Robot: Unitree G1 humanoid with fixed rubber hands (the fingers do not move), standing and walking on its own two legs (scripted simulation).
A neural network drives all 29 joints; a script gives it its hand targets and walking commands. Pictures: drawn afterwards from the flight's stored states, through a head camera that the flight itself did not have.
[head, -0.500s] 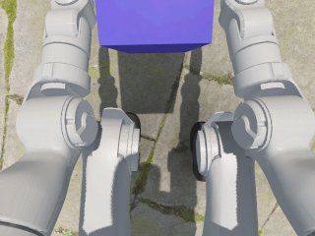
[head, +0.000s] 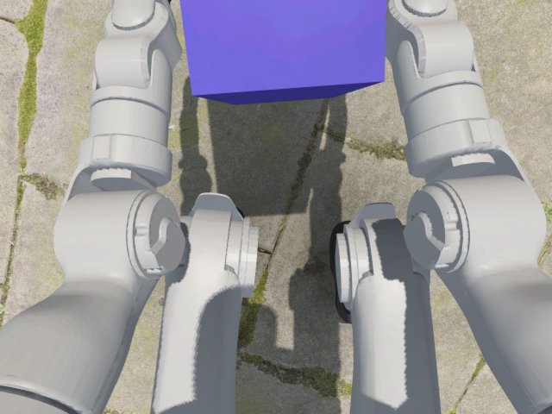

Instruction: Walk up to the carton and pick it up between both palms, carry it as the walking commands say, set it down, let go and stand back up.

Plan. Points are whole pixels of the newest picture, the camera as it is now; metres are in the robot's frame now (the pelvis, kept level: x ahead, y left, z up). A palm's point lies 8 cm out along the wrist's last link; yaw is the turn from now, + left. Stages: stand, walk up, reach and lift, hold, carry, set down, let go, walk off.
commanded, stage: reach and lift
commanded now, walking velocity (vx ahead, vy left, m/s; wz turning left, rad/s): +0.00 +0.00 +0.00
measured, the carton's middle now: out of the picture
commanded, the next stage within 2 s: none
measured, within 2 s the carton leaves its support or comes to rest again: neither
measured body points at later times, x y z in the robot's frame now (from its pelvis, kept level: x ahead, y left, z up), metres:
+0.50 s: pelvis +0.00 +0.00 +0.04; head +0.35 +0.02 +0.32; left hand +0.55 +0.17 -0.08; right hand +0.57 -0.09 -0.08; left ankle +0.11 +0.14 -0.34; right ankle +0.09 -0.12 -0.34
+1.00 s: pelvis +0.00 +0.00 +0.08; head +0.32 +0.01 +0.40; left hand +0.53 +0.17 -0.01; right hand +0.55 -0.09 -0.02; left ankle +0.11 +0.14 -0.34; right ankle +0.09 -0.12 -0.34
